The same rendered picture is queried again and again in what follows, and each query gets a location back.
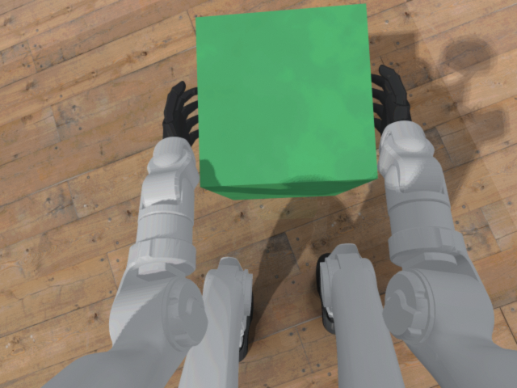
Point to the robot right forearm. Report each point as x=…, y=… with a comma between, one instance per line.
x=423, y=233

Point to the left robot thigh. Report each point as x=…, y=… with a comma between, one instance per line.
x=213, y=363

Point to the left robot upper arm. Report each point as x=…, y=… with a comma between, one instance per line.
x=153, y=326

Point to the right robot hand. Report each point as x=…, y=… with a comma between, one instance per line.
x=395, y=106

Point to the left robot hand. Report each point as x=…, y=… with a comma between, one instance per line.
x=175, y=123

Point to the robot left foot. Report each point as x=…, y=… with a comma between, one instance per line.
x=244, y=348

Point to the right robot upper arm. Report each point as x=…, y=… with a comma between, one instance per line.
x=446, y=320

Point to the robot left forearm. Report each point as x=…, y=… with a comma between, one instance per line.
x=163, y=248

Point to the carton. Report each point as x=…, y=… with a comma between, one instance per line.
x=285, y=103

